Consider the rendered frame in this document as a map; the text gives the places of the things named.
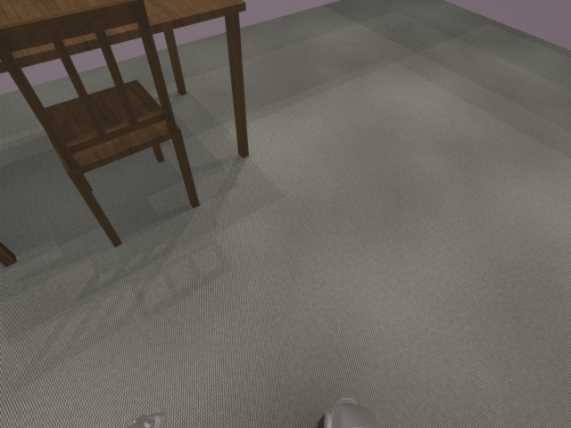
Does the table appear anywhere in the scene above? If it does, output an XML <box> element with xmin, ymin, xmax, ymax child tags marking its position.
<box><xmin>0</xmin><ymin>0</ymin><xmax>249</xmax><ymax>267</ymax></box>

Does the robot right thigh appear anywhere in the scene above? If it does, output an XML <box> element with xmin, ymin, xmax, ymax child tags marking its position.
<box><xmin>324</xmin><ymin>403</ymin><xmax>384</xmax><ymax>428</ymax></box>

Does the right robot shin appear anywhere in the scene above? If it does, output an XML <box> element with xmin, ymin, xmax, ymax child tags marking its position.
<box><xmin>335</xmin><ymin>399</ymin><xmax>356</xmax><ymax>406</ymax></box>

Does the chair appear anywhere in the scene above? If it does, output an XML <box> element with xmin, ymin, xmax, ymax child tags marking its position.
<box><xmin>0</xmin><ymin>0</ymin><xmax>200</xmax><ymax>247</ymax></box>

